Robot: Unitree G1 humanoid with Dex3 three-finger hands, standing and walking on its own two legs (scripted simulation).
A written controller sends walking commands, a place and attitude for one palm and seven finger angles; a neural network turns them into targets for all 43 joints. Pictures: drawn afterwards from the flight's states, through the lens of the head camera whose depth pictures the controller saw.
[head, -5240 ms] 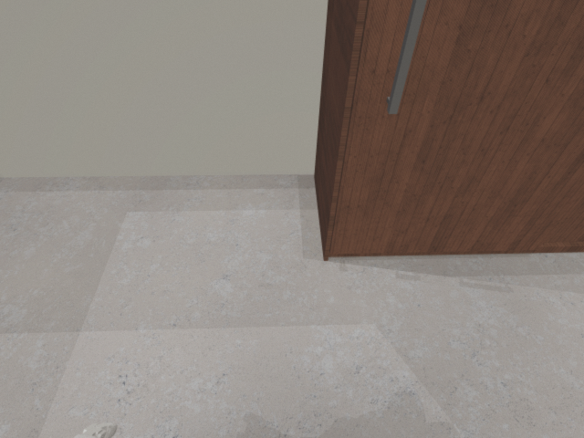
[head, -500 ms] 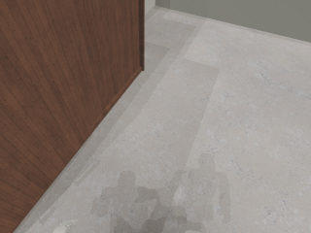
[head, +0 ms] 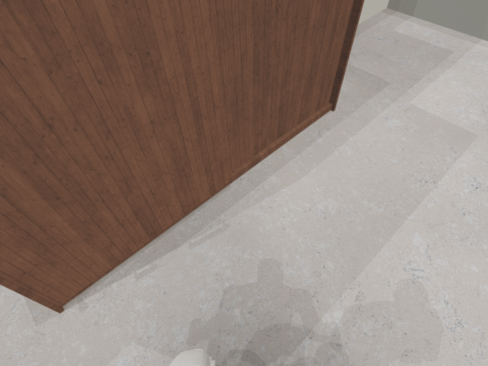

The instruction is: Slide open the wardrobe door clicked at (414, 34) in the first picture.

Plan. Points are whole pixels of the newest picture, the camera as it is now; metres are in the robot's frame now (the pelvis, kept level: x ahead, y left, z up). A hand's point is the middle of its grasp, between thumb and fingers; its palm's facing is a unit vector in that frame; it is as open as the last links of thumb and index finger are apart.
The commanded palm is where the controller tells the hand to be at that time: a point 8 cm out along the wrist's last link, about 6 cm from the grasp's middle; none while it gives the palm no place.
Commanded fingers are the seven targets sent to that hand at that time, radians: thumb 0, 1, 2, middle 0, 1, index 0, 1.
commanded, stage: turn to face it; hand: left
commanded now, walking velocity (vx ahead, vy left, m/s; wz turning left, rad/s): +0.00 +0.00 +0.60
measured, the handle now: out of the picture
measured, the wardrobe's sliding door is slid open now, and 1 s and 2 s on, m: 0.00 0.00 0.00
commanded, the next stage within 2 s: take the last steps up to it in 1.28 s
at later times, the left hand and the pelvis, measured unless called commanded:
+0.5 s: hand out of the picture +0.07 +0.25 -0.15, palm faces +0.29 -0.92 -0.27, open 7.4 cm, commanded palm none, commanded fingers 0.00 0.90 0.90 -0.20 -0.30 -0.20 -0.30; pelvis +0.00 +0.01 +0.00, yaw +17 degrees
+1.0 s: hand out of the picture -0.13 +0.21 -0.19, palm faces +0.60 -0.77 -0.24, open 7.4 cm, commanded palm none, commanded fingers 0.00 0.90 0.90 -0.20 -0.30 -0.20 -0.30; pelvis -0.04 +0.01 -0.02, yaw +35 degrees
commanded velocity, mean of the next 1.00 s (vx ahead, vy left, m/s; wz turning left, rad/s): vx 0.00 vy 0.00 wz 0.54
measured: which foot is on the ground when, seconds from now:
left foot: up 0.00-0.08, down 0.10-0.54, up 0.56-0.96, down 0.98-1.00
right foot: down 0.00-0.10, up 0.12-0.52, down 0.54-0.98, up 1.00-1.00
